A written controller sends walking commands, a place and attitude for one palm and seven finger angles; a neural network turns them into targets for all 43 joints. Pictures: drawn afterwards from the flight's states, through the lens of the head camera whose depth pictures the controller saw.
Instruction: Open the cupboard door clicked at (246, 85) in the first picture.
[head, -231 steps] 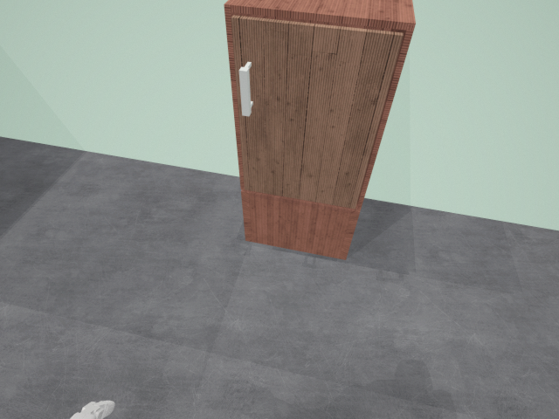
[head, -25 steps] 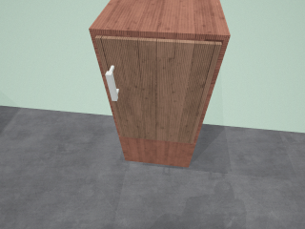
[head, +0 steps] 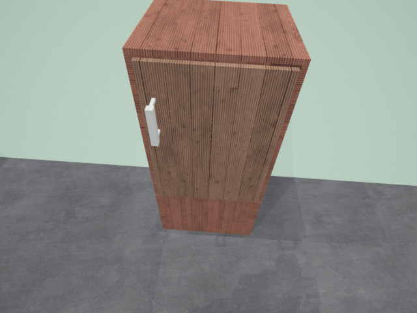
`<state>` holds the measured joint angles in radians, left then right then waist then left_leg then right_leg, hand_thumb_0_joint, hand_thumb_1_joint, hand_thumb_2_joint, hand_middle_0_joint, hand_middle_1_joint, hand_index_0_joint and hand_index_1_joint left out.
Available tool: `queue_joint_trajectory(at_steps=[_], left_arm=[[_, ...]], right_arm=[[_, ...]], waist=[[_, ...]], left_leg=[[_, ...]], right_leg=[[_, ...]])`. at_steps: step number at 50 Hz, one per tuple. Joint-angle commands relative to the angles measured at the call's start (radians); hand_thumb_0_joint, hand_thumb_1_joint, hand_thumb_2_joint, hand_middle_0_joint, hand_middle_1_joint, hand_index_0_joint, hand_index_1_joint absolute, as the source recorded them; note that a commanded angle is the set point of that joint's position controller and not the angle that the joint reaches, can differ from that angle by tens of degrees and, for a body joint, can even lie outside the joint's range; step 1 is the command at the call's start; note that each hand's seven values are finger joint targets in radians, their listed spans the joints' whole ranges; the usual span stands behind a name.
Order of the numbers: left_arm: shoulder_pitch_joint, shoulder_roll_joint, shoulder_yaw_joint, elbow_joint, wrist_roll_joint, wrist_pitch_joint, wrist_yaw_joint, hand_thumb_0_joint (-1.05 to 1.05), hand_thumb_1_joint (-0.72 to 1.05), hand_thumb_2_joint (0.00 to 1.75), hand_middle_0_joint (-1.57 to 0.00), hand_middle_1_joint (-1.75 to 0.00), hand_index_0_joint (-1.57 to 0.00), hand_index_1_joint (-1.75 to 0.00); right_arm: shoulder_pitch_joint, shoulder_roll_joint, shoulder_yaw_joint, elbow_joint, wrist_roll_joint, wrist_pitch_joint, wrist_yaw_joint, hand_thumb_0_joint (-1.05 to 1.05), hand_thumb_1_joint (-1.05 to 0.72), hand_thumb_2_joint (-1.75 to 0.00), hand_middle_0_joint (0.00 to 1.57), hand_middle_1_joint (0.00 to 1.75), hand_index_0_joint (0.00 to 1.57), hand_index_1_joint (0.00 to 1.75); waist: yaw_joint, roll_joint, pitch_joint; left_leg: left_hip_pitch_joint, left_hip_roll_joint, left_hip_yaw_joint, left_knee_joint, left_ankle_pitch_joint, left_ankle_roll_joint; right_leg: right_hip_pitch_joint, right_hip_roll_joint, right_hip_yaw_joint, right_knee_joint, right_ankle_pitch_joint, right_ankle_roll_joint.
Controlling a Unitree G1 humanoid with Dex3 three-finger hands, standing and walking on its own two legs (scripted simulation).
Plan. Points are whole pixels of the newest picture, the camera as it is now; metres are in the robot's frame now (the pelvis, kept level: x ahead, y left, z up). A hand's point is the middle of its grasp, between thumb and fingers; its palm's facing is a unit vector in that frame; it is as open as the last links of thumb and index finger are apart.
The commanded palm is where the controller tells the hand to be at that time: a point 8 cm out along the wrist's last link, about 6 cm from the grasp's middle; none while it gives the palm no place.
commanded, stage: look again from close up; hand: left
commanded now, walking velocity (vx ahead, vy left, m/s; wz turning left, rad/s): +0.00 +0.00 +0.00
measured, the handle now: (154, 122) +0.60 +0.20 +0.00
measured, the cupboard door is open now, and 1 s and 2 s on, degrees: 0 0 0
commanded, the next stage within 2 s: shuffle to correct the standing spot in 0.52 s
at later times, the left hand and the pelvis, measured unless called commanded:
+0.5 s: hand out of the picture +0.00 +0.15 -0.17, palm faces +0.01 -0.97 -0.23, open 7.4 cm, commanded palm none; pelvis -0.02 -0.03 -0.01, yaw +0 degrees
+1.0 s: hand out of the picture +0.01 +0.16 -0.19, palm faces +0.03 -0.98 -0.18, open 7.4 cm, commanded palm none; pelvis +0.03 -0.02 -0.02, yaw -1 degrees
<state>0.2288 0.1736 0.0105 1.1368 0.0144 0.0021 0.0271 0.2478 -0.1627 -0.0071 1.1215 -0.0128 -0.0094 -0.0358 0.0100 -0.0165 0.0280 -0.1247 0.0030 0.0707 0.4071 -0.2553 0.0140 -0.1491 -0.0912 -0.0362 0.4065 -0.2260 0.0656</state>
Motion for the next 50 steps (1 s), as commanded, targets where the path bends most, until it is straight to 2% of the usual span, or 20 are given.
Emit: queue_joint_trajectory(at_steps=[1,2,3,4,5,7,9,13,19,25,31,33,35,39,41,43,44,46,48,50], left_arm=[[0.071,0.084,0.015,-0.013,-0.002,-0.003,0.005,0.00,0.90,0.90,-0.20,-0.30,-0.20,-0.30],[0.112,0.102,-0.003,-0.008,0.011,-0.028,0.051,0.00,0.90,0.90,-0.20,-0.30,-0.20,-0.30],[0.091,0.135,0.006,-0.053,0.004,-0.036,0.040,0.00,0.90,0.90,-0.20,-0.30,-0.20,-0.30],[0.064,0.130,0.005,-0.062,0.003,-0.035,0.027,0.00,0.90,0.90,-0.20,-0.30,-0.20,-0.30],[0.064,0.129,0.003,-0.071,0.003,-0.032,0.020,0.00,0.90,0.90,-0.20,-0.30,-0.20,-0.30],[0.064,0.111,0.001,-0.076,0.002,-0.026,0.013,0.00,0.90,0.90,-0.20,-0.30,-0.20,-0.30],[0.061,0.109,0.000,-0.082,0.001,-0.025,0.008,0.00,0.90,0.90,-0.20,-0.30,-0.20,-0.30],[0.054,0.104,-0.001,-0.079,-0.002,-0.024,0.007,0.00,0.90,0.90,-0.20,-0.30,-0.20,-0.30],[0.062,0.114,0.002,-0.082,0.001,-0.024,0.006,0.00,0.90,0.90,-0.20,-0.30,-0.20,-0.30],[0.067,0.123,0.007,-0.087,0.000,-0.026,0.003,0.00,0.90,0.90,-0.20,-0.30,-0.20,-0.30],[0.072,0.126,0.012,-0.087,-0.001,-0.030,0.001,0.00,0.90,0.90,-0.20,-0.30,-0.20,-0.30],[0.086,0.124,0.014,-0.083,0.002,-0.029,-0.002,0.00,0.90,0.90,-0.20,-0.30,-0.20,-0.30],[0.096,0.137,0.023,-0.089,0.006,-0.022,-0.005,0.00,0.90,0.90,-0.20,-0.30,-0.20,-0.30],[0.122,0.162,0.045,-0.100,0.010,-0.016,-0.007,0.00,0.90,0.90,-0.20,-0.30,-0.20,-0.30],[0.106,0.156,0.050,-0.110,0.010,-0.018,-0.008,0.00,0.90,0.90,-0.20,-0.30,-0.20,-0.30],[0.089,0.131,0.050,-0.121,0.010,-0.018,-0.012,0.00,0.90,0.90,-0.20,-0.30,-0.20,-0.30],[0.084,0.108,0.047,-0.128,0.012,-0.017,-0.014,0.00,0.90,0.90,-0.20,-0.30,-0.20,-0.30],[0.063,0.048,0.037,-0.145,0.015,-0.023,-0.016,0.00,0.90,0.90,-0.20,-0.30,-0.20,-0.30],[0.039,0.034,0.031,-0.155,0.013,-0.034,-0.018,0.00,0.90,0.90,-0.20,-0.30,-0.20,-0.30],[0.073,0.020,0.037,-0.139,0.006,-0.045,-0.022,0.00,0.90,0.90,-0.20,-0.30,-0.20,-0.30]], right_arm=[[0.051,-0.107,-0.013,-0.019,0.004,-0.018,-0.003,0.00,-0.90,-0.90,0.20,0.30,0.20,0.30],[0.021,-0.148,-0.012,-0.090,0.013,-0.031,0.011,0.00,-0.90,-0.90,0.20,0.30,0.20,0.30],[0.083,-0.111,-0.012,-0.101,-0.001,-0.031,0.017,0.00,-0.90,-0.90,0.20,0.30,0.20,0.30],[0.046,-0.105,-0.007,-0.101,-0.009,-0.034,0.022,0.00,-0.90,-0.90,0.20,0.30,0.20,0.30],[0.069,-0.118,-0.005,-0.114,-0.009,-0.032,0.023,0.00,-0.90,-0.90,0.20,0.30,0.20,0.30],[0.076,-0.118,-0.007,-0.126,-0.007,-0.032,0.019,0.00,-0.90,-0.90,0.20,0.30,0.20,0.30],[0.088,-0.119,-0.005,-0.132,-0.005,-0.031,0.016,0.00,-0.90,-0.90,0.20,0.30,0.20,0.30],[0.099,-0.112,-0.005,-0.120,-0.002,-0.026,0.014,0.00,-0.90,-0.90,0.20,0.30,0.20,0.30],[0.097,-0.094,-0.003,-0.098,-0.002,-0.018,0.016,0.00,-0.90,-0.90,0.20,0.30,0.20,0.30],[0.092,-0.093,-0.003,-0.086,-0.003,-0.014,0.017,0.00,-0.90,-0.90,0.20,0.30,0.20,0.30],[0.081,-0.092,-0.005,-0.077,-0.003,-0.017,0.014,0.00,-0.90,-0.90,0.20,0.30,0.20,0.30],[0.096,-0.086,-0.002,-0.069,-0.006,-0.014,0.017,0.00,-0.90,-0.90,0.20,0.30,0.20,0.30],[0.100,-0.079,-0.004,-0.070,-0.009,-0.007,0.023,0.00,-0.90,-0.90,0.20,0.30,0.20,0.30],[0.112,-0.065,-0.009,-0.080,-0.012,-0.003,0.029,0.00,-0.90,-0.90,0.20,0.30,0.20,0.30],[0.145,-0.060,-0.007,-0.075,-0.012,-0.011,0.030,0.00,-0.90,-0.90,0.20,0.30,0.20,0.30],[0.187,-0.068,-0.008,-0.062,-0.012,-0.022,0.028,0.00,-0.90,-0.90,0.20,0.30,0.20,0.30],[0.209,-0.093,-0.013,-0.056,-0.013,-0.025,0.025,0.00,-0.90,-0.90,0.20,0.30,0.20,0.30],[0.254,-0.146,-0.026,-0.047,-0.014,-0.031,0.015,0.00,-0.90,-0.90,0.20,0.30,0.20,0.30],[0.255,-0.134,-0.021,-0.052,-0.015,-0.037,0.007,0.00,-0.90,-0.90,0.20,0.30,0.20,0.30],[0.214,-0.122,-0.017,-0.064,-0.014,-0.038,0.005,0.00,-0.90,-0.90,0.20,0.30,0.20,0.30]], waist=[[0.007,0.035,0.029],[0.004,0.025,0.062],[-0.016,0.069,-0.027],[0.008,0.124,0.032],[-0.005,0.120,0.006],[-0.003,0.121,-0.030],[-0.005,0.074,-0.032],[-0.013,-0.009,0.015],[-0.012,-0.037,0.074],[-0.013,-0.024,0.060],[-0.011,0.005,0.031],[-0.007,-0.008,0.016],[0.002,-0.028,0.052],[0.005,-0.114,0.095],[-0.010,-0.084,0.098],[-0.020,0.016,0.095],[-0.025,0.103,0.099],[-0.034,0.285,0.089],[-0.033,0.261,0.087],[0.000,0.183,0.053]], left_leg=[[-0.049,0.117,-0.097,-0.108,0.229,-0.001],[-0.110,0.128,-0.073,0.087,0.461,-0.021],[-0.102,0.095,-0.085,0.043,0.257,-0.018],[-0.134,0.091,-0.084,0.003,0.171,-0.013],[-0.150,0.104,-0.106,-0.018,0.096,-0.003],[-0.136,0.116,-0.126,-0.027,0.119,0.016],[-0.127,0.116,-0.122,-0.015,0.140,0.023],[-0.127,0.098,-0.103,-0.018,0.082,0.018],[-0.129,0.086,-0.078,-0.022,0.031,0.010],[-0.107,0.079,-0.061,-0.012,0.023,0.002],[-0.091,0.083,-0.053,-0.003,0.055,-0.003],[-0.105,0.070,-0.037,0.017,-0.027,-0.006],[-0.152,0.047,-0.016,0.054,-0.129,-0.006],[-0.185,0.024,0.017,0.154,-0.146,-0.003],[-0.153,0.029,0.013,0.132,-0.112,0.002],[-0.107,0.050,-0.027,0.053,-0.057,0.013],[-0.085,0.096,-0.081,0.011,-0.032,0.032],[-0.048,0.217,-0.232,-0.092,0.034,0.109],[0.022,0.243,-0.255,-0.061,0.279,0.163],[-0.020,0.212,-0.169,0.031,0.434,0.145]], right_leg=[[0.012,-0.029,0.017,-0.046,0.133,-0.047],[-0.042,-0.055,0.068,0.010,0.361,-0.064],[0.012,-0.059,0.044,0.057,0.195,-0.088],[-0.034,-0.042,0.040,0.052,0.088,-0.091],[-0.037,-0.019,0.028,0.058,-0.026,-0.090],[-0.031,-0.003,0.008,0.080,-0.017,-0.086],[-0.032,-0.001,0.006,0.084,0.000,-0.085],[-0.069,-0.014,0.030,0.051,0.010,-0.082],[-0.115,-0.021,0.051,0.011,-0.040,-0.085],[-0.134,-0.030,0.075,-0.025,-0.078,-0.091],[-0.117,-0.031,0.084,-0.030,-0.021,-0.097],[-0.097,-0.036,0.098,-0.035,-0.126,-0.107],[-0.113,-0.050,0.129,-0.067,-0.287,-0.123],[-0.158,-0.112,0.206,-0.150,-0.429,-0.164],[-0.185,-0.107,0.176,-0.109,-0.378,-0.168],[-0.200,-0.043,0.085,0.008,-0.298,-0.146],[-0.223,0.006,0.023,0.090,-0.266,-0.128],[-0.276,0.082,-0.101,0.298,-0.244,-0.103],[-0.341,0.080,-0.085,0.365,-0.322,-0.110],[-0.207,0.064,-0.089,0.239,-0.239,-0.118]])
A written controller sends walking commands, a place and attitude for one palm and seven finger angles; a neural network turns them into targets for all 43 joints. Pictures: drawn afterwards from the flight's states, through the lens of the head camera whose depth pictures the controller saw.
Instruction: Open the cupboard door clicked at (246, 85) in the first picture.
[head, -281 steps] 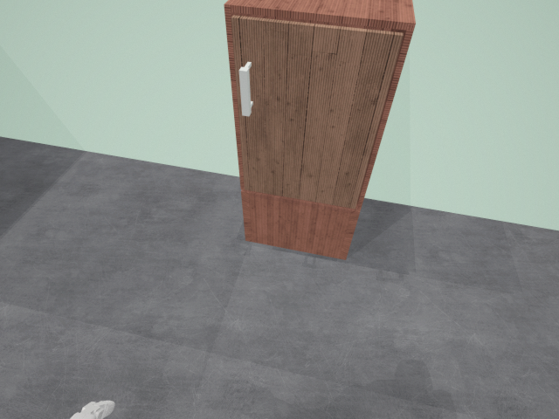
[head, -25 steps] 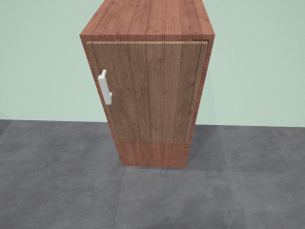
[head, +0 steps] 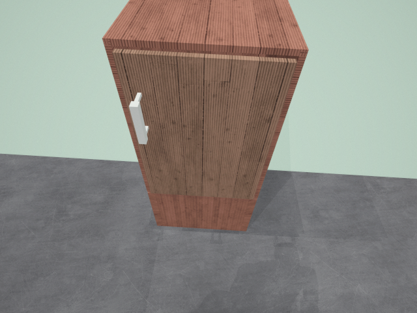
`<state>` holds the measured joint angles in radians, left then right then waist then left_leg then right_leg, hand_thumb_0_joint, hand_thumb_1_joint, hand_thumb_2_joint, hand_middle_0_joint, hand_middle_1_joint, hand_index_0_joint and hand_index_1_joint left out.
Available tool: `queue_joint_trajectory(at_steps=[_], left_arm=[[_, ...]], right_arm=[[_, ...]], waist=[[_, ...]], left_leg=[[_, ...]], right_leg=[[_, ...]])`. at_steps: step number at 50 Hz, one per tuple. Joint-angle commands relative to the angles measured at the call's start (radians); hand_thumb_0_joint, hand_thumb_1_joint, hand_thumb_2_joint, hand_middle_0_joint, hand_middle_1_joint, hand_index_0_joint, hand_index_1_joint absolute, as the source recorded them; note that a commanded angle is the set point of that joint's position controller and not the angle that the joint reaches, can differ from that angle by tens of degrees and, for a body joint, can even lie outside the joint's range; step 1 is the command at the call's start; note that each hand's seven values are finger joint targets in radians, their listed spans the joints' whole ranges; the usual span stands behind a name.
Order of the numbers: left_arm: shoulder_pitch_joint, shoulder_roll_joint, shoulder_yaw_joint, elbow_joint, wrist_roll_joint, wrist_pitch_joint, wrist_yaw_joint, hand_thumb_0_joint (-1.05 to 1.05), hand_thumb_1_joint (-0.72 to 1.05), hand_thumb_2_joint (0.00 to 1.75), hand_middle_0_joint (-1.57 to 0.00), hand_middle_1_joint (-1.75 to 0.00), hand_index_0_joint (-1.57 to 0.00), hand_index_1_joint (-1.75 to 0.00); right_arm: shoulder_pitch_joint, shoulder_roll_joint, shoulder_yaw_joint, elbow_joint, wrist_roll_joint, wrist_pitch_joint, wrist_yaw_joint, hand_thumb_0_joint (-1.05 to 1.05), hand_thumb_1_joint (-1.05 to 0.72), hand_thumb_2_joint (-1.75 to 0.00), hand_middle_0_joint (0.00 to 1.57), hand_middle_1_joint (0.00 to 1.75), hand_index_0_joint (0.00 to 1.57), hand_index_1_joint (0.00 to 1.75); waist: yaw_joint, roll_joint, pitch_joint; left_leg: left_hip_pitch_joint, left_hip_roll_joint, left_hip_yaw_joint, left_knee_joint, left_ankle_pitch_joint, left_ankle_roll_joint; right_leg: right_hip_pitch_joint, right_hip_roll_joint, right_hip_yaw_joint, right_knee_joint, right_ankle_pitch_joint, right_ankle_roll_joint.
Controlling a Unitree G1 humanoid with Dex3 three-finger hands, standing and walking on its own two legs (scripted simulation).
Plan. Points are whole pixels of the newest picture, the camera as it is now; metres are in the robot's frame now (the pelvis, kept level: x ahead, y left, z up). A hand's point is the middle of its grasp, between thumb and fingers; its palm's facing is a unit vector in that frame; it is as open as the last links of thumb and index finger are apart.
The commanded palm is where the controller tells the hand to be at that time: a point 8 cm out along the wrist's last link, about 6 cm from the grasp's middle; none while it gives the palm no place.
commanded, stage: come to a stop and stand still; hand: left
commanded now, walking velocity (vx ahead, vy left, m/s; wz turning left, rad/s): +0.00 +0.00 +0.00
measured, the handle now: (141, 119) +0.56 +0.22 +0.02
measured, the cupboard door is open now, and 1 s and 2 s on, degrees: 0 0 0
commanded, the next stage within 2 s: look again from close up in 1.92 s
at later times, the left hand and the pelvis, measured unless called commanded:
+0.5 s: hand out of the picture +0.06 +0.18 -0.16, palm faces +0.06 -0.96 -0.26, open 7.4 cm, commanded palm none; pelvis +0.01 -0.01 +0.00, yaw +1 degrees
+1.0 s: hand out of the picture -0.06 +0.17 -0.17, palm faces +0.08 -0.98 -0.19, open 7.4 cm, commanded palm none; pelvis -0.06 -0.01 +0.01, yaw +3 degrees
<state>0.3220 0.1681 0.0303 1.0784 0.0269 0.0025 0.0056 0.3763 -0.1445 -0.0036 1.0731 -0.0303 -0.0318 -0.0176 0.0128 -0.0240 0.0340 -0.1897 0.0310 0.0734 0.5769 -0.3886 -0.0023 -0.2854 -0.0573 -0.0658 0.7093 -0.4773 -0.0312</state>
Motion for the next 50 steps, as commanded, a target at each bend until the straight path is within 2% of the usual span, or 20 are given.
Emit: queue_joint_trajectory(at_steps=[1,2,3,4,6,8,10,12,13,16,22,23,24,26,30,33,36,39,43,50], left_arm=[[0.039,0.034,0.023,-0.056,-0.007,-0.049,-0.001,0.00,0.90,0.90,-0.20,-0.30,-0.20,-0.30],[0.126,0.073,0.034,-0.025,-0.005,-0.056,0.007,0.00,0.90,0.90,-0.20,-0.30,-0.20,-0.30],[0.221,0.134,0.046,0.008,-0.006,-0.059,0.020,0.00,0.90,0.90,-0.20,-0.30,-0.20,-0.30],[0.245,0.149,0.039,0.023,-0.012,-0.059,0.026,0.00,0.90,0.90,-0.20,-0.30,-0.20,-0.30],[0.139,0.124,0.030,0.007,0.002,-0.053,0.040,0.00,0.90,0.90,-0.20,-0.30,-0.20,-0.30],[0.034,0.111,0.021,-0.032,0.005,-0.035,0.047,0.00,0.90,0.90,-0.20,-0.30,-0.20,-0.30],[-0.013,0.093,0.021,-0.069,-0.013,-0.018,0.051,0.00,0.90,0.90,-0.20,-0.30,-0.20,-0.30],[-0.004,0.048,0.016,-0.099,-0.032,-0.002,0.055,0.00,0.90,0.90,-0.20,-0.30,-0.20,-0.30],[-0.017,0.062,0.019,-0.112,-0.022,0.004,0.055,0.00,0.90,0.90,-0.20,-0.30,-0.20,-0.30],[-0.049,0.048,0.023,-0.097,-0.015,0.018,0.047,0.00,0.90,0.90,-0.20,-0.30,-0.20,-0.30],[0.043,0.059,0.019,-0.077,-0.001,-0.002,0.033,0.00,0.90,0.90,-0.20,-0.30,-0.20,-0.30],[0.089,0.123,0.018,-0.071,0.002,-0.015,0.063,0.00,0.90,0.90,-0.20,-0.30,-0.20,-0.30],[0.036,0.189,0.034,-0.109,0.006,-0.030,0.060,0.00,0.90,0.90,-0.20,-0.30,-0.20,-0.30],[0.028,0.129,0.018,-0.133,0.004,-0.044,0.059,0.00,0.90,0.90,-0.20,-0.30,-0.20,-0.30],[-0.046,0.154,0.016,-0.181,0.001,-0.024,0.056,0.00,0.90,0.90,-0.20,-0.30,-0.20,-0.30],[-0.088,0.146,0.013,-0.188,-0.007,-0.008,0.047,0.00,0.90,0.90,-0.20,-0.30,-0.20,-0.30],[-0.029,0.115,0.010,-0.195,-0.006,-0.002,0.039,0.00,0.90,0.90,-0.20,-0.30,-0.20,-0.30],[0.033,0.112,0.013,-0.178,0.004,0.003,0.035,0.00,0.90,0.90,-0.20,-0.30,-0.20,-0.30],[0.042,0.116,0.016,-0.167,-0.004,-0.008,0.027,0.00,0.90,0.90,-0.20,-0.30,-0.20,-0.30],[-0.004,0.125,0.021,-0.156,-0.009,-0.007,0.025,0.00,0.90,0.90,-0.20,-0.30,-0.20,-0.30]], right_arm=[[0.046,-0.133,-0.018,-0.026,0.009,-0.017,-0.014,0.00,-0.90,-0.90,0.20,0.30,0.20,0.30],[0.016,-0.105,-0.016,-0.044,0.019,-0.023,-0.015,0.00,-0.90,-0.90,0.20,0.30,0.20,0.30],[-0.019,-0.071,-0.009,-0.073,0.024,-0.027,-0.013,0.00,-0.90,-0.90,0.20,0.30,0.20,0.30],[-0.057,-0.059,-0.009,-0.086,0.029,-0.020,-0.018,0.00,-0.90,-0.90,0.20,0.30,0.20,0.30],[-0.074,-0.046,-0.018,-0.069,0.033,-0.004,-0.022,0.00,-0.90,-0.90,0.20,0.30,0.20,0.30],[-0.044,-0.030,-0.020,-0.049,0.038,0.006,-0.016,0.00,-0.90,-0.90,0.20,0.30,0.20,0.30],[0.079,-0.045,-0.028,0.010,0.027,-0.001,-0.017,0.00,-0.90,-0.90,0.20,0.30,0.20,0.30],[0.082,-0.129,-0.039,0.000,0.018,0.001,-0.032,0.00,-0.90,-0.90,0.20,0.30,0.20,0.30],[0.064,-0.148,-0.047,-0.013,0.009,0.008,-0.024,0.00,-0.90,-0.90,0.20,0.30,0.20,0.30],[-0.047,-0.121,-0.039,-0.040,0.006,0.015,-0.036,0.00,-0.90,-0.90,0.20,0.30,0.20,0.30],[-0.108,-0.136,-0.060,-0.092,0.014,0.027,-0.022,0.00,-0.90,-0.90,0.20,0.30,0.20,0.30],[-0.181,-0.184,-0.070,-0.145,0.042,0.012,-0.015,0.00,-0.90,-0.90,0.20,0.30,0.20,0.30],[-0.139,-0.124,-0.052,-0.202,0.028,0.011,-0.005,0.00,-0.90,-0.90,0.20,0.30,0.20,0.30],[-0.157,-0.086,-0.053,-0.178,0.019,0.032,-0.004,0.00,-0.90,-0.90,0.20,0.30,0.20,0.30],[-0.144,-0.064,-0.047,-0.191,0.023,0.050,0.005,0.00,-0.90,-0.90,0.20,0.30,0.20,0.30],[-0.085,-0.095,-0.049,-0.168,0.016,0.044,0.009,0.00,-0.90,-0.90,0.20,0.30,0.20,0.30],[-0.106,-0.163,-0.053,-0.188,-0.002,0.039,0.006,0.00,-0.90,-0.90,0.20,0.30,0.20,0.30],[-0.115,-0.141,-0.045,-0.188,-0.003,0.043,0.008,0.00,-0.90,-0.90,0.20,0.30,0.20,0.30],[-0.050,-0.119,-0.036,-0.165,-0.002,0.037,0.004,0.00,-0.90,-0.90,0.20,0.30,0.20,0.30],[0.059,-0.092,-0.031,-0.099,0.001,0.035,0.002,0.00,-0.90,-0.90,0.20,0.30,0.20,0.30]], waist=[[0.031,0.140,0.012],[0.065,-0.007,-0.042],[0.086,-0.180,-0.085],[0.089,-0.180,-0.086],[0.055,-0.214,-0.018],[-0.002,-0.215,0.014],[-0.052,-0.053,-0.037],[-0.033,0.268,-0.081],[-0.050,0.196,-0.074],[-0.019,0.212,0.029],[0.012,0.047,-0.098],[0.036,-0.096,-0.153],[-0.006,-0.159,-0.147],[-0.006,-0.185,-0.168],[-0.029,-0.112,-0.066],[-0.062,-0.040,0.056],[-0.019,0.093,0.126],[0.001,0.124,0.114],[-0.020,0.007,0.031],[-0.052,-0.030,0.001]], left_leg=[[-0.028,0.142,-0.111,-0.056,0.582,0.125],[-0.155,0.079,-0.037,0.069,0.522,0.076],[-0.294,0.009,0.028,0.188,0.240,0.028],[-0.326,-0.009,0.008,0.291,-0.160,0.003],[-0.325,0.018,-0.048,0.295,-0.210,-0.003],[-0.212,0.020,-0.021,0.066,-0.071,-0.004],[0.061,0.034,-0.018,-0.145,0.525,0.008],[0.131,0.314,-0.280,-0.173,1.221,0.191],[0.122,0.309,-0.210,-0.171,1.121,0.211],[0.022,0.286,-0.212,-0.181,1.038,0.210],[-0.017,0.147,-0.087,-0.060,0.505,0.085],[0.002,0.130,-0.031,0.127,0.481,0.018],[-0.185,0.011,0.020,0.197,0.142,-0.015],[-0.239,-0.003,-0.039,0.225,-0.065,-0.002],[-0.113,-0.023,-0.009,0.117,0.018,0.001],[0.042,-0.001,-0.040,-0.056,0.093,0.013],[-0.216,0.123,-0.215,-0.252,-0.162,0.082],[-0.295,0.073,-0.174,-0.262,-0.238,0.062],[-0.190,0.029,-0.120,-0.171,-0.088,0.050],[-0.083,-0.002,-0.085,-0.074,-0.018,0.040]], right_leg=[[0.079,0.016,-0.040,-0.146,0.186,-0.027],[0.260,-0.064,0.078,-0.178,0.456,-0.046],[0.393,-0.239,0.255,-0.238,0.815,-0.104],[0.412,-0.355,0.302,-0.265,1.152,-0.200],[0.322,-0.304,0.215,-0.226,1.243,-0.207],[0.215,-0.219,0.090,-0.176,1.092,-0.138],[0.069,-0.108,0.013,-0.024,0.810,-0.030],[-0.066,0.010,0.002,0.124,-0.055,0.048],[-0.059,0.003,0.034,0.180,-0.137,0.028],[-0.089,-0.013,0.047,0.166,-0.101,0.031],[0.110,-0.014,0.041,-0.256,0.364,0.029],[0.103,-0.099,0.153,-0.323,0.806,0.042],[0.284,-0.230,0.225,-0.249,1.226,-0.023],[0.296,-0.222,0.199,-0.203,1.272,-0.099],[0.072,-0.177,0.165,-0.292,0.643,-0.119],[-0.201,-0.106,0.162,-0.374,-0.007,-0.054],[-0.080,-0.003,0.085,-0.319,0.002,0.002],[-0.011,-0.007,0.101,-0.324,-0.054,-0.007],[-0.041,-0.040,0.149,-0.382,-0.073,-0.023],[-0.145,-0.092,0.164,-0.447,-0.157,-0.040]])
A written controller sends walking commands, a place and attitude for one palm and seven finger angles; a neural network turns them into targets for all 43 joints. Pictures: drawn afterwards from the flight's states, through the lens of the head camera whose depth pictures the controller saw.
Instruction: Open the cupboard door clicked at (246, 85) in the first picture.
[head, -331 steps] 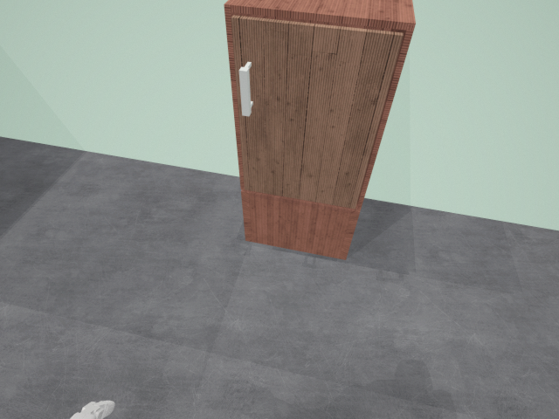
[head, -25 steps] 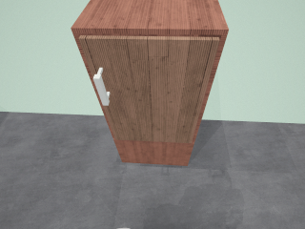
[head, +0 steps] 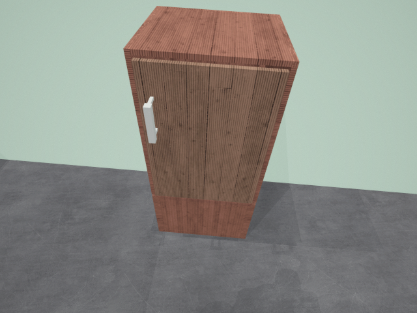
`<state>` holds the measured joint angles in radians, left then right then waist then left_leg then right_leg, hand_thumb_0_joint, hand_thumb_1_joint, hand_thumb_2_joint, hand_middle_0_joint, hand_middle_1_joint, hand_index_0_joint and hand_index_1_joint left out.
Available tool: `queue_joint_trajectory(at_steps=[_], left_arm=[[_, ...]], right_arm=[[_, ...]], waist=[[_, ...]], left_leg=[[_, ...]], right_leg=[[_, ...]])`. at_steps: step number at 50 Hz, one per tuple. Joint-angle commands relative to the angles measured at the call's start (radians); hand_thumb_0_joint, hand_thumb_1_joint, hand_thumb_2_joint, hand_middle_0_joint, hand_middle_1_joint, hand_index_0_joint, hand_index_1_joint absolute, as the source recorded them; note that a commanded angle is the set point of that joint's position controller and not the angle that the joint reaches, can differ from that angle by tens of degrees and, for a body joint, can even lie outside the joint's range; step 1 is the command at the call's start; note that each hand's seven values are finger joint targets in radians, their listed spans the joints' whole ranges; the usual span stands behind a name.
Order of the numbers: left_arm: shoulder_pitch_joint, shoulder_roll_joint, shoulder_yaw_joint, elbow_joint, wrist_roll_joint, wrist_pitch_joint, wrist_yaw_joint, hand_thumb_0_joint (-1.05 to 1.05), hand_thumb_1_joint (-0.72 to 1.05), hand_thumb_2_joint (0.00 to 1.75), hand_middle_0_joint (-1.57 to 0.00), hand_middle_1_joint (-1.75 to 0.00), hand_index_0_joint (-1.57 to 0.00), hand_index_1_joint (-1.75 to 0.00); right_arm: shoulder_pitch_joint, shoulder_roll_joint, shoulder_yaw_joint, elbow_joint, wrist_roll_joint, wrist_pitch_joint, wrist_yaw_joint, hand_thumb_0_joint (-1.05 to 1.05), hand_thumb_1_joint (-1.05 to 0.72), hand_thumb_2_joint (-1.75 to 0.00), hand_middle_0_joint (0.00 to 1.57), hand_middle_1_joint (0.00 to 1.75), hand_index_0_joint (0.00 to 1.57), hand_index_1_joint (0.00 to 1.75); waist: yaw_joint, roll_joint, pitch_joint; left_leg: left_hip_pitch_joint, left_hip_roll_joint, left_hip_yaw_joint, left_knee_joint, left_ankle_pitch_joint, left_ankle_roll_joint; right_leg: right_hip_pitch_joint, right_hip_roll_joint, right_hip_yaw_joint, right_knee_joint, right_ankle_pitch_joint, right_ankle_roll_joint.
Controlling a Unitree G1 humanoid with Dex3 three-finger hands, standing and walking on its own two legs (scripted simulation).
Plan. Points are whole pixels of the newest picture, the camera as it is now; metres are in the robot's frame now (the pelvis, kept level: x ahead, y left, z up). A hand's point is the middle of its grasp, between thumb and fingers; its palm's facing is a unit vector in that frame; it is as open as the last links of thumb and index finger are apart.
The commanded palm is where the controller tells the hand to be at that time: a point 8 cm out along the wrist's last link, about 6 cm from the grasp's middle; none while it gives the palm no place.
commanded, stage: come to a stop and stand still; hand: left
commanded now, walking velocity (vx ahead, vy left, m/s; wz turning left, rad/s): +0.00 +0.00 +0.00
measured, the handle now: (151, 120) +0.63 +0.20 +0.01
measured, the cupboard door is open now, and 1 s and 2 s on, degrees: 0 0 0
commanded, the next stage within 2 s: look again from close up in 0.92 s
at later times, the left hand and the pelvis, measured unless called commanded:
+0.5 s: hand out of the picture -0.11 +0.19 -0.19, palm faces +0.08 -0.99 -0.13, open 7.4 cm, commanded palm none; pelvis -0.07 +0.03 +0.00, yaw +1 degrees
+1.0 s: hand out of the picture -0.13 +0.20 -0.17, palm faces +0.06 -0.99 -0.16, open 7.4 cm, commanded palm none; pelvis -0.10 +0.04 +0.00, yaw +0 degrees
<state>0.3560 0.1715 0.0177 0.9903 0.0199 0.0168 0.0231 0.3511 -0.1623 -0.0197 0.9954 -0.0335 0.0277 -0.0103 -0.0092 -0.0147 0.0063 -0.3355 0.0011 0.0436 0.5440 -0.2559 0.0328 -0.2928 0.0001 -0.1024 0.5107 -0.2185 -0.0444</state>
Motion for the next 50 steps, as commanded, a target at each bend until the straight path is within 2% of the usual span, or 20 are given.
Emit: queue_joint_trajectory(at_steps=[1,5,7,9,10,12,13,15,16,17,19,22,23,24,25,26,30,39,47,50], left_arm=[[-0.041,0.122,0.032,-0.064,-0.003,-0.019,0.008,0.00,0.90,0.90,-0.20,-0.30,-0.20,-0.30],[0.014,0.087,0.031,-0.039,-0.001,-0.005,0.005,0.00,0.90,0.90,-0.20,-0.30,-0.20,-0.30],[0.123,0.039,0.031,0.002,0.002,0.011,0.000,0.00,0.90,0.90,-0.20,-0.30,-0.20,-0.30],[0.231,0.007,0.030,0.033,0.006,0.019,-0.002,0.00,0.90,0.90,-0.20,-0.30,-0.20,-0.30],[0.246,-0.002,0.030,0.035,0.005,0.018,-0.002,0.00,0.90,0.90,-0.20,-0.30,-0.20,-0.30],[0.238,-0.018,0.021,0.035,0.001,0.001,0.001,0.00,0.90,0.90,-0.20,-0.30,-0.20,-0.30],[0.243,-0.004,0.020,0.036,0.003,-0.006,0.005,0.00,0.90,0.90,-0.20,-0.30,-0.20,-0.30],[0.155,0.091,0.029,0.013,0.008,-0.011,0.021,0.00,0.90,0.90,-0.20,-0.30,-0.20,-0.30],[0.015,0.109,0.034,-0.035,0.011,-0.008,0.026,0.00,0.90,0.90,-0.20,-0.30,-0.20,-0.30],[-0.080,0.084,0.030,-0.056,0.005,-0.028,0.031,0.00,0.90,0.90,-0.20,-0.30,-0.20,-0.30],[-0.131,0.105,0.033,-0.074,0.004,-0.037,0.033,0.00,0.90,0.90,-0.20,-0.30,-0.20,-0.30],[-0.004,0.087,0.027,-0.024,0.011,-0.026,0.026,0.00,0.90,0.90,-0.20,-0.30,-0.20,-0.30],[0.036,0.080,0.024,-0.010,0.008,-0.018,0.024,0.00,0.90,0.90,-0.20,-0.30,-0.20,-0.30],[0.070,0.056,0.018,-0.006,0.003,-0.014,0.022,0.00,0.90,0.90,-0.20,-0.30,-0.20,-0.30],[0.107,0.024,0.013,0.003,-0.006,-0.013,0.015,0.00,0.90,0.90,-0.20,-0.30,-0.20,-0.30],[0.104,0.014,0.010,0.000,-0.003,-0.020,0.012,0.00,0.90,0.90,-0.20,-0.30,-0.20,-0.30],[0.086,0.016,0.003,0.033,0.007,-0.012,0.001,0.00,0.90,0.90,-0.20,-0.30,-0.20,-0.30],[0.078,0.033,0.008,0.041,0.009,-0.016,-0.001,0.00,0.90,0.90,-0.20,-0.30,-0.20,-0.30],[0.063,0.045,0.010,0.039,0.001,-0.031,0.004,0.00,0.90,0.90,-0.20,-0.30,-0.20,-0.30],[0.056,0.045,0.008,0.037,0.000,-0.033,0.005,0.00,0.90,0.90,-0.20,-0.30,-0.20,-0.30]], right_arm=[[0.094,-0.073,-0.014,-0.012,0.004,-0.024,-0.005,0.00,-0.90,-0.90,0.20,0.30,0.20,0.30],[0.078,-0.101,-0.019,-0.006,-0.001,-0.023,-0.010,0.00,-0.90,-0.90,0.20,0.30,0.20,0.30],[-0.011,-0.139,-0.027,-0.019,0.002,-0.020,-0.015,0.00,-0.90,-0.90,0.20,0.30,0.20,0.30],[-0.105,-0.150,-0.029,-0.043,0.008,-0.018,-0.017,0.00,-0.90,-0.90,0.20,0.30,0.20,0.30],[-0.116,-0.146,-0.030,-0.044,0.006,-0.017,-0.016,0.00,-0.90,-0.90,0.20,0.30,0.20,0.30],[-0.071,-0.135,-0.029,-0.028,0.001,-0.012,-0.018,0.00,-0.90,-0.90,0.20,0.30,0.20,0.30],[-0.033,-0.108,-0.031,-0.016,0.006,-0.005,-0.015,0.00,-0.90,-0.90,0.20,0.30,0.20,0.30],[0.009,-0.021,-0.026,-0.017,0.019,0.016,-0.010,0.00,-0.90,-0.90,0.20,0.30,0.20,0.30],[0.035,-0.052,-0.040,-0.016,0.012,0.022,-0.005,0.00,-0.90,-0.90,0.20,0.30,0.20,0.30],[0.064,-0.049,-0.042,0.011,0.012,0.018,-0.001,0.00,-0.90,-0.90,0.20,0.30,0.20,0.30],[0.101,-0.052,-0.043,0.026,0.021,0.008,0.005,0.00,-0.90,-0.90,0.20,0.30,0.20,0.30],[0.088,0.003,-0.019,0.028,0.023,-0.020,0.001,0.00,-0.90,-0.90,0.20,0.30,0.20,0.30],[0.094,0.000,-0.014,0.031,0.023,-0.030,-0.004,0.00,-0.90,-0.90,0.20,0.30,0.20,0.30],[0.100,-0.032,-0.017,0.029,0.021,-0.043,-0.010,0.00,-0.90,-0.90,0.20,0.30,0.20,0.30],[0.070,-0.070,-0.019,0.015,0.015,-0.051,-0.019,0.00,-0.90,-0.90,0.20,0.30,0.20,0.30],[0.034,-0.103,-0.021,-0.011,0.011,-0.051,-0.027,0.00,-0.90,-0.90,0.20,0.30,0.20,0.30],[-0.024,-0.093,-0.014,-0.007,0.015,-0.056,-0.028,0.00,-0.90,-0.90,0.20,0.30,0.20,0.30],[-0.006,-0.094,-0.015,0.020,0.012,-0.040,-0.018,0.00,-0.90,-0.90,0.20,0.30,0.20,0.30],[0.051,-0.050,-0.005,0.042,0.013,-0.036,-0.015,0.00,-0.90,-0.90,0.20,0.30,0.20,0.30],[0.063,-0.048,-0.002,0.046,0.013,-0.040,-0.015,0.00,-0.90,-0.90,0.20,0.30,0.20,0.30]], waist=[[-0.031,-0.020,0.047],[0.005,0.091,0.111],[0.061,0.221,0.072],[0.114,0.238,0.030],[0.114,0.211,0.029],[0.085,0.123,0.077],[0.068,0.022,0.109],[0.006,-0.244,0.176],[-0.044,-0.183,0.165],[-0.071,-0.175,0.131],[-0.084,-0.142,0.110],[-0.033,-0.086,0.130],[-0.021,-0.014,0.125],[-0.005,0.110,0.119],[0.019,0.233,0.119],[0.035,0.224,0.123],[0.048,0.098,0.082],[0.036,0.052,0.125],[0.001,-0.047,0.091],[-0.004,-0.017,0.088]], left_leg=[[0.053,0.034,-0.069,-0.053,-0.170,0.007],[-0.150,0.109,-0.194,-0.250,-0.397,0.030],[-0.360,0.186,-0.279,-0.408,-0.502,0.069],[-0.415,0.200,-0.270,-0.438,-0.453,0.088],[-0.387,0.199,-0.258,-0.431,-0.434,0.090],[-0.258,0.161,-0.236,-0.353,-0.402,0.063],[-0.218,0.113,-0.200,-0.261,-0.358,0.030],[-0.123,-0.023,-0.039,0.130,-0.111,-0.040],[-0.017,-0.020,-0.054,0.319,-0.061,-0.037],[0.010,0.012,-0.078,0.392,-0.054,-0.022],[0.080,0.011,-0.052,0.402,-0.053,-0.023],[0.130,-0.001,0.000,-0.002,-0.079,-0.019],[0.165,-0.002,-0.018,-0.126,-0.065,-0.017],[0.153,0.060,-0.110,-0.202,-0.077,-0.001],[0.085,0.180,-0.271,-0.290,-0.157,0.043],[-0.042,0.243,-0.314,-0.341,-0.216,0.084],[-0.128,0.169,-0.250,-0.355,-0.308,0.060],[-0.157,0.123,-0.210,-0.335,-0.386,0.042],[-0.023,0.060,-0.131,-0.189,-0.221,0.024],[-0.011,0.067,-0.133,-0.193,-0.214,0.023]], right_leg=[[-0.157,-0.141,0.195,-0.237,-0.424,-0.025],[-0.061,-0.047,0.097,-0.086,-0.356,0.015],[0.171,0.022,0.012,0.226,-0.183,0.026],[0.252,0.036,0.003,0.366,-0.165,0.021],[0.245,0.035,0.001,0.340,-0.188,0.016],[0.194,0.018,0.017,0.051,-0.224,0.003],[0.166,-0.010,0.086,-0.138,-0.274,-0.012],[-0.133,-0.291,0.434,-0.415,-0.617,-0.127],[-0.276,-0.340,0.425,-0.435,-0.505,-0.159],[-0.307,-0.286,0.379,-0.418,-0.475,-0.131],[-0.329,-0.237,0.281,-0.370,-0.393,-0.108],[-0.218,-0.177,0.245,-0.258,-0.349,-0.067],[-0.199,-0.141,0.231,-0.176,-0.334,-0.046],[-0.171,-0.098,0.196,-0.074,-0.255,-0.022],[-0.154,-0.049,0.143,-0.018,-0.188,0.013],[-0.055,-0.037,0.098,-0.005,-0.129,0.029],[0.111,-0.036,0.104,-0.005,-0.028,0.025],[0.098,-0.046,0.126,-0.074,-0.115,0.025],[-0.041,-0.095,0.232,-0.180,-0.261,0.002],[-0.058,-0.093,0.227,-0.178,-0.262,0.002]])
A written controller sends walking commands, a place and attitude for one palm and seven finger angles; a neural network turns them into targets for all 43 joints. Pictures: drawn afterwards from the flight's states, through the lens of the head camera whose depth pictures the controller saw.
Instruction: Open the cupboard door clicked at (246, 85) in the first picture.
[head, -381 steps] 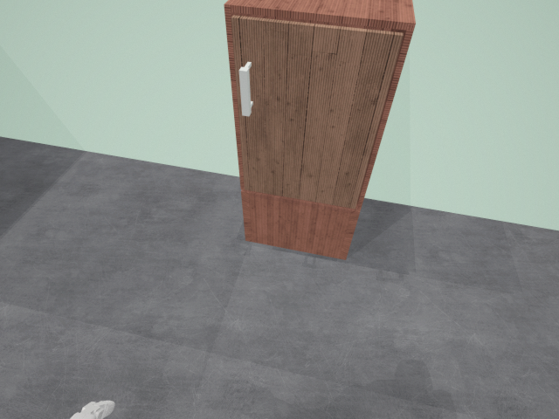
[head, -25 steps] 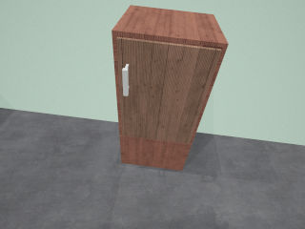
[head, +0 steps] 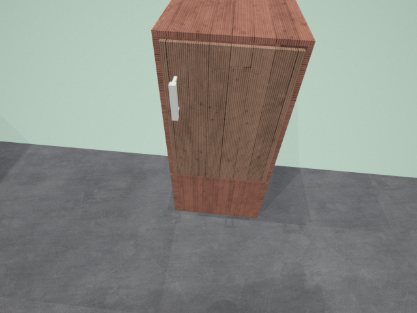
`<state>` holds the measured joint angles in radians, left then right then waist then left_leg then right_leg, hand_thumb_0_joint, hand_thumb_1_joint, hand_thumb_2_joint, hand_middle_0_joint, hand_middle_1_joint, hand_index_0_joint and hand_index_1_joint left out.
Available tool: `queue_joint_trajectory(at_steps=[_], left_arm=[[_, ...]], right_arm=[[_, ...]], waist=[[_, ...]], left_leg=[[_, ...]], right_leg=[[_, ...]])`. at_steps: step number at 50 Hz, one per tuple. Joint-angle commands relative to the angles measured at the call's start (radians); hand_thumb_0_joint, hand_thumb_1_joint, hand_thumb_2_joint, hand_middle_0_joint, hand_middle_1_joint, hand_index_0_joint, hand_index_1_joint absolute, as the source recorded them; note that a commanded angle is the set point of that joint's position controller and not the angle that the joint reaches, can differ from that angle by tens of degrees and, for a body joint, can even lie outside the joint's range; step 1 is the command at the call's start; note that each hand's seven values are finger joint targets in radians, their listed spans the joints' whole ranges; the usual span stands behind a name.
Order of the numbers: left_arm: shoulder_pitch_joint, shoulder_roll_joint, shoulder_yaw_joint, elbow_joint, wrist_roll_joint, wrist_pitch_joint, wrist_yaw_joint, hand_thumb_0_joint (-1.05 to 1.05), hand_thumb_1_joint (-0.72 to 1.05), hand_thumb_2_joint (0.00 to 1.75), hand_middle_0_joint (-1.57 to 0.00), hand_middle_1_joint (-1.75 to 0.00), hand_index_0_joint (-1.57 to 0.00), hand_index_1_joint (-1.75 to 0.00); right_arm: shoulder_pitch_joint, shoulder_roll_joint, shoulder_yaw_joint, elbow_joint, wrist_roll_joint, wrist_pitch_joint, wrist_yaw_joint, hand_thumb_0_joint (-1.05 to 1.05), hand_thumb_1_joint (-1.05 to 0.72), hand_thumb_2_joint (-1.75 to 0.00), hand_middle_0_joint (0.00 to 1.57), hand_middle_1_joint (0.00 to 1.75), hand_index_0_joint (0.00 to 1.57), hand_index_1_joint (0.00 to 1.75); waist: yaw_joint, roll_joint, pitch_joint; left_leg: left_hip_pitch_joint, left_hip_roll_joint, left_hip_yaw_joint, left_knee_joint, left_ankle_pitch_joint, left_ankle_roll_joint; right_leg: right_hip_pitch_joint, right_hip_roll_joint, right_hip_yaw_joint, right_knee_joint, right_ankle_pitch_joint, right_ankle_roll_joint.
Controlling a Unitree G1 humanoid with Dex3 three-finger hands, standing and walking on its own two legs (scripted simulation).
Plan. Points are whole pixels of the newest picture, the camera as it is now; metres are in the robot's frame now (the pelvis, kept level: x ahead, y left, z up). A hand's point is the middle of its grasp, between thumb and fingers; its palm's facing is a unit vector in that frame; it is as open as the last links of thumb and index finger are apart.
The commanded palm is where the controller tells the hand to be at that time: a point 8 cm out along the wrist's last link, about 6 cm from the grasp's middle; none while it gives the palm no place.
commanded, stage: look again from close up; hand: left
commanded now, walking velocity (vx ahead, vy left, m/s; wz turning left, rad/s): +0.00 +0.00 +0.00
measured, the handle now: (175, 98) +0.73 +0.16 +0.01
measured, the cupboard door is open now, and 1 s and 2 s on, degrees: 0 0 0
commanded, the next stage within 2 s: shuffle to correct the standing spot in 0.52 s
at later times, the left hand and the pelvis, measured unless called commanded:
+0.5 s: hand out of the picture +0.03 +0.15 -0.17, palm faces +0.02 -0.99 -0.16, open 7.4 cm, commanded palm none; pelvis +0.04 -0.01 +0.00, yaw +0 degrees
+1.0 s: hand out of the picture +0.08 +0.14 -0.18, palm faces +0.10 -0.99 -0.14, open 7.4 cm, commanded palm none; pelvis +0.11 -0.01 -0.01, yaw +1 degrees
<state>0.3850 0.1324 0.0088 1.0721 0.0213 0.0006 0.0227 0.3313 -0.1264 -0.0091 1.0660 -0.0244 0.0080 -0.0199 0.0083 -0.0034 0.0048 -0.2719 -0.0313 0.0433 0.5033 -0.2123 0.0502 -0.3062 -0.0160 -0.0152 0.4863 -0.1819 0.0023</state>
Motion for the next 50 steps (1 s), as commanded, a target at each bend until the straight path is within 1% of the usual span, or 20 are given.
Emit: queue_joint_trajectory(at_steps=[1,4,9,13,17,20,24,31,34,36,39,41,43,44,45,46,47,48,49,50], left_arm=[[0.028,0.085,0.017,-0.043,-0.001,-0.016,0.005,0.00,0.90,0.90,-0.20,-0.30,-0.20,-0.30],[0.038,0.082,0.014,-0.037,0.000,-0.017,0.006,0.00,0.90,0.90,-0.20,-0.30,-0.20,-0.30],[0.047,0.075,0.009,-0.024,-0.001,-0.024,0.007,0.00,0.90,0.90,-0.20,-0.30,-0.20,-0.30],[0.046,0.068,0.004,-0.015,-0.003,-0.028,0.008,0.00,0.90,0.90,-0.20,-0.30,-0.20,-0.30],[0.033,0.066,0.001,-0.012,-0.006,-0.031,0.010,0.00,0.90,0.90,-0.20,-0.30,-0.20,-0.30],[0.025,0.072,-0.002,-0.009,-0.007,-0.035,0.012,0.00,0.90,0.90,-0.20,-0.30,-0.20,-0.30],[0.017,0.074,-0.003,-0.005,-0.007,-0.034,0.013,0.00,0.90,0.90,-0.20,-0.30,-0.20,-0.30],[0.002,0.084,-0.003,-0.001,-0.010,-0.035,0.015,0.00,0.90,0.90,-0.20,-0.30,-0.20,-0.30],[0.007,0.084,0.002,-0.001,-0.003,-0.029,0.009,0.00,0.90,0.90,-0.20,-0.30,-0.20,-0.30],[0.003,0.084,0.007,-0.007,0.001,-0.025,0.002,0.00,0.90,0.90,-0.20,-0.30,-0.20,-0.30],[0.021,0.091,0.015,-0.015,0.005,-0.025,-0.007,0.00,0.90,0.90,-0.20,-0.30,-0.20,-0.30],[0.039,0.092,0.021,-0.016,0.005,-0.032,-0.008,0.00,0.90,0.90,-0.20,-0.30,-0.20,-0.30],[0.073,0.110,0.030,-0.007,0.002,-0.038,-0.007,0.00,0.90,0.90,-0.20,-0.30,-0.20,-0.30],[0.102,0.126,0.037,-0.001,0.001,-0.040,-0.003,0.00,0.90,0.90,-0.20,-0.30,-0.20,-0.30],[0.135,0.144,0.047,0.008,-0.001,-0.043,-0.001,0.00,0.90,0.90,-0.20,-0.30,-0.20,-0.30],[0.159,0.156,0.055,0.012,0.000,-0.047,0.003,0.00,0.90,0.90,-0.20,-0.30,-0.20,-0.30],[0.177,0.155,0.059,0.012,0.003,-0.052,0.005,0.00,0.90,0.90,-0.20,-0.30,-0.20,-0.30],[0.176,0.153,0.061,0.013,0.007,-0.056,0.007,0.00,0.90,0.90,-0.20,-0.30,-0.20,-0.30],[0.158,0.150,0.061,0.009,0.009,-0.055,0.009,0.00,0.90,0.90,-0.20,-0.30,-0.20,-0.30],[0.129,0.146,0.059,-0.001,0.008,-0.055,0.008,0.00,0.90,0.90,-0.20,-0.30,-0.20,-0.30]], right_arm=[[0.080,-0.086,-0.012,-0.023,0.003,-0.021,-0.005,0.00,-0.90,-0.90,0.20,0.30,0.20,0.30],[0.069,-0.092,-0.010,-0.022,0.004,-0.026,-0.006,0.00,-0.90,-0.90,0.20,0.30,0.20,0.30],[0.065,-0.093,-0.006,-0.018,0.008,-0.036,-0.008,0.00,-0.90,-0.90,0.20,0.30,0.20,0.30],[0.067,-0.087,-0.001,-0.011,0.009,-0.038,-0.011,0.00,-0.90,-0.90,0.20,0.30,0.20,0.30],[0.070,-0.083,0.002,-0.002,0.011,-0.044,-0.013,0.00,-0.90,-0.90,0.20,0.30,0.20,0.30],[0.068,-0.081,0.004,0.003,0.013,-0.046,-0.014,0.00,-0.90,-0.90,0.20,0.30,0.20,0.30],[0.062,-0.083,0.005,0.013,0.014,-0.049,-0.016,0.00,-0.90,-0.90,0.20,0.30,0.20,0.30],[0.052,-0.089,0.007,0.026,0.014,-0.052,-0.020,0.00,-0.90,-0.90,0.20,0.30,0.20,0.30],[0.068,-0.098,0.004,0.034,0.010,-0.046,-0.015,0.00,-0.90,-0.90,0.20,0.30,0.20,0.30],[0.062,-0.106,-0.001,0.029,0.007,-0.042,-0.011,0.00,-0.90,-0.90,0.20,0.30,0.20,0.30],[0.052,-0.108,-0.007,0.016,0.006,-0.038,-0.007,0.00,-0.90,-0.90,0.20,0.30,0.20,0.30],[0.061,-0.096,-0.006,0.008,0.006,-0.045,-0.007,0.00,-0.90,-0.90,0.20,0.30,0.20,0.30],[0.057,-0.081,-0.002,0.000,0.007,-0.053,-0.007,0.00,-0.90,-0.90,0.20,0.30,0.20,0.30],[0.049,-0.072,-0.002,-0.011,0.007,-0.054,-0.006,0.00,-0.90,-0.90,0.20,0.30,0.20,0.30],[0.039,-0.064,-0.002,-0.022,0.005,-0.057,-0.004,0.00,-0.90,-0.90,0.20,0.30,0.20,0.30],[0.015,-0.061,-0.002,-0.032,0.004,-0.059,-0.003,0.00,-0.90,-0.90,0.20,0.30,0.20,0.30],[-0.016,-0.062,-0.003,-0.048,0.004,-0.063,0.000,0.00,-0.90,-0.90,0.20,0.30,0.20,0.30],[-0.036,-0.063,-0.005,-0.056,0.007,-0.068,0.003,0.00,-0.90,-0.90,0.20,0.30,0.20,0.30],[-0.034,-0.058,-0.007,-0.055,0.010,-0.070,0.006,0.00,-0.90,-0.90,0.20,0.30,0.20,0.30],[-0.003,-0.050,-0.006,-0.047,0.011,-0.074,0.007,0.00,-0.90,-0.90,0.20,0.30,0.20,0.30]], waist=[[-0.019,-0.025,0.090],[-0.009,0.013,0.102],[-0.002,0.041,0.081],[-0.003,0.008,0.085],[-0.004,0.020,0.062],[-0.006,-0.016,0.050],[-0.006,0.005,0.044],[-0.006,-0.008,0.017],[-0.005,0.001,0.032],[-0.002,0.016,0.098],[0.005,0.013,0.161],[0.008,-0.021,0.155],[0.019,-0.080,0.133],[0.024,-0.134,0.126],[0.032,-0.173,0.103],[0.041,-0.192,0.097],[0.053,-0.178,0.093],[0.053,-0.142,0.081],[0.041,-0.114,0.082],[0.015,-0.094,0.063]], left_leg=[[-0.083,0.104,-0.139,-0.162,-0.269,0.005],[-0.118,0.115,-0.157,-0.192,-0.289,0.007],[-0.112,0.126,-0.165,-0.213,-0.249,0.007],[-0.091,0.121,-0.144,-0.197,-0.188,0.001],[-0.047,0.125,-0.131,-0.190,-0.095,-0.002],[-0.024,0.120,-0.112,-0.169,-0.025,-0.006],[0.015,0.127,-0.103,-0.164,0.050,-0.007],[0.062,0.132,-0.090,-0.156,0.136,-0.009],[0.056,0.137,-0.093,-0.163,-0.062,0.003],[0.015,0.146,-0.115,-0.194,-0.214,0.015],[-0.039,0.143,-0.124,-0.188,-0.305,0.026],[-0.052,0.123,-0.095,-0.130,-0.240,0.024],[-0.089,0.081,-0.034,-0.020,-0.166,0.010],[-0.143,0.052,0.003,0.061,-0.165,-0.001],[-0.193,0.033,0.042,0.153,-0.177,-0.013],[-0.239,0.040,0.051,0.220,-0.230,-0.019],[-0.284,0.050,0.037,0.264,-0.282,-0.021],[-0.298,0.063,0.027,0.266,-0.310,-0.020],[-0.266,0.072,0.028,0.230,-0.314,-0.018],[-0.169,0.071,0.027,0.136,-0.273,-0.015]], right_leg=[[-0.040,-0.073,0.133,-0.147,-0.292,-0.043],[-0.007,-0.064,0.118,-0.121,-0.239,-0.041],[0.044,-0.064,0.107,-0.101,-0.140,-0.043],[0.054,-0.069,0.111,-0.109,-0.099,-0.044],[0.079,-0.073,0.101,-0.101,-0.015,-0.043],[0.095,-0.078,0.109,-0.102,0.025,-0.045],[0.100,-0.077,0.101,-0.091,0.083,-0.044],[0.130,-0.080,0.097,-0.083,0.153,-0.044],[0.106,-0.064,0.087,-0.059,-0.046,-0.056],[0.059,-0.054,0.086,-0.058,-0.170,-0.060],[0.031,-0.050,0.109,-0.061,-0.241,-0.074],[0.058,-0.066,0.145,-0.071,-0.221,-0.090],[0.129,-0.107,0.207,-0.096,-0.178,-0.118],[0.182,-0.144,0.256,-0.120,-0.147,-0.142],[0.240,-0.203,0.326,-0.149,-0.090,-0.177],[0.271,-0.255,0.381,-0.173,-0.031,-0.215],[0.307,-0.277,0.399,-0.175,0.063,-0.245],[0.331,-0.293,0.384,-0.156,0.158,-0.263],[0.312,-0.291,0.343,-0.125,0.203,-0.259],[0.252,-0.270,0.298,-0.082,0.218,-0.237]])
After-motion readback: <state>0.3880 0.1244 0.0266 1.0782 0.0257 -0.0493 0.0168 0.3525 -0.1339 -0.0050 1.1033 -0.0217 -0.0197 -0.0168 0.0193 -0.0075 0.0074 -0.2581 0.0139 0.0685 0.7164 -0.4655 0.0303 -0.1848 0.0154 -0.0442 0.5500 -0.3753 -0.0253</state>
